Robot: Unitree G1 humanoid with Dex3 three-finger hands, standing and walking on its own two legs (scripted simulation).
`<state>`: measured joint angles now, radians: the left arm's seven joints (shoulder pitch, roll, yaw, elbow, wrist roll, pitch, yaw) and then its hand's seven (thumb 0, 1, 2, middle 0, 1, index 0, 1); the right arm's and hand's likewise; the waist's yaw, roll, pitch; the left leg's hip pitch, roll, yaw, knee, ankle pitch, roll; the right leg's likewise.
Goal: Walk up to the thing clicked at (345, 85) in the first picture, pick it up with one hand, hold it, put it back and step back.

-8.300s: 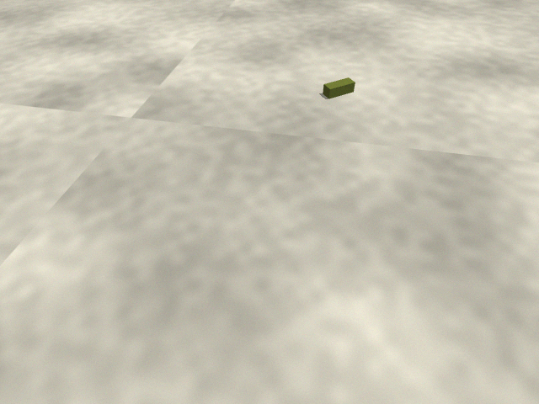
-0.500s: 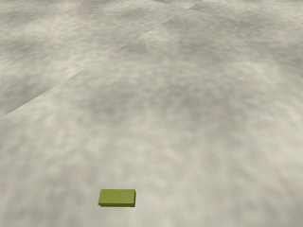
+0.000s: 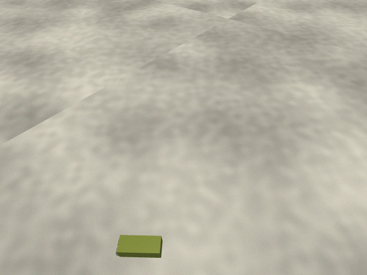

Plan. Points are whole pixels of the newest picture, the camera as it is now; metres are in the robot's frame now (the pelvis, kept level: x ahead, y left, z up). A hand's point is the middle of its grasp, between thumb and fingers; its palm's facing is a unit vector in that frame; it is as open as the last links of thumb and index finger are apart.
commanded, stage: stand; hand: left
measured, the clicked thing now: (140, 246) +0.44 +0.25 -0.75
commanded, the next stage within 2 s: none
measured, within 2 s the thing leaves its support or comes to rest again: neither
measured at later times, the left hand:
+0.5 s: hand out of the picture +0.08 +0.24 -0.15, palm faces -0.02 -0.94 -0.34, open 7.4 cm
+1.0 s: hand out of the picture +0.08 +0.24 -0.15, palm faces -0.02 -0.94 -0.34, open 7.4 cm
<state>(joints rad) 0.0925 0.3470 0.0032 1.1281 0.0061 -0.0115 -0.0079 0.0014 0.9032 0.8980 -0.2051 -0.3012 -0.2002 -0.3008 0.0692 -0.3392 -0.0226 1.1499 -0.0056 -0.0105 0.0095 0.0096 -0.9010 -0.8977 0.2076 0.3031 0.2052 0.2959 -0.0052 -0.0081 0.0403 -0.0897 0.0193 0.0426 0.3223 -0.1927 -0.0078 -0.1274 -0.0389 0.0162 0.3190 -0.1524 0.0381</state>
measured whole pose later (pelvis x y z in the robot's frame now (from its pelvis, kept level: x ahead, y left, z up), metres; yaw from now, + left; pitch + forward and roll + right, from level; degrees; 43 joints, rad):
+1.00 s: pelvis +0.01 -0.01 +0.00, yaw +1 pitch -2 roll +0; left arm 0.10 0.35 0.00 1.13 0.01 -0.01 -0.01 0.00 0.90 0.90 -0.21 -0.30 -0.20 -0.30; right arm 0.10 -0.35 -0.01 1.15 -0.01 -0.01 0.01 0.01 -0.90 -0.90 0.21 0.30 0.20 0.30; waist 0.00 0.00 0.05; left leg -0.08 0.04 0.03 0.31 -0.19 -0.03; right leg -0.12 -0.02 0.00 0.32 -0.16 0.02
